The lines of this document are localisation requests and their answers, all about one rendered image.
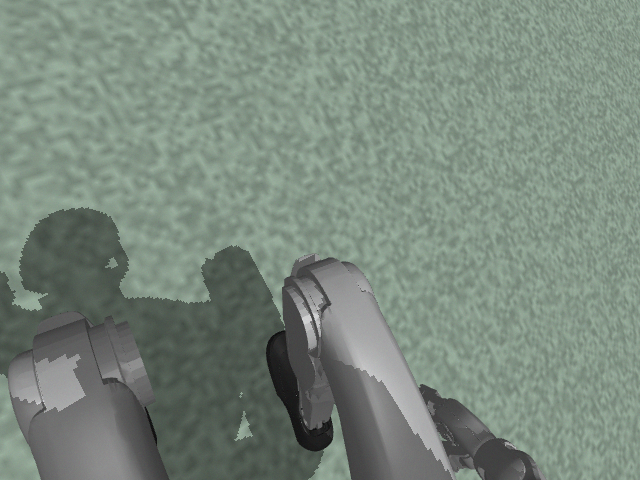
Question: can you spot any right robot arm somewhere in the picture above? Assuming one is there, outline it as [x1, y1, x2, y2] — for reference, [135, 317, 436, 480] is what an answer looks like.
[473, 438, 547, 480]

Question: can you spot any right robot foot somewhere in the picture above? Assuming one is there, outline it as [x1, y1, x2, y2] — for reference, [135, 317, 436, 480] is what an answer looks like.
[266, 331, 333, 451]

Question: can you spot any right robot hand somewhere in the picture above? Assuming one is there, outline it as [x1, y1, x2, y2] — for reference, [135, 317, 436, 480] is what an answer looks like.
[418, 384, 496, 473]

